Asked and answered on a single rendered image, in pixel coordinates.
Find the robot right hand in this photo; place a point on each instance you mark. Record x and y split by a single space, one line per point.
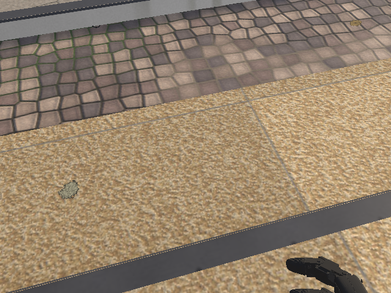
327 272

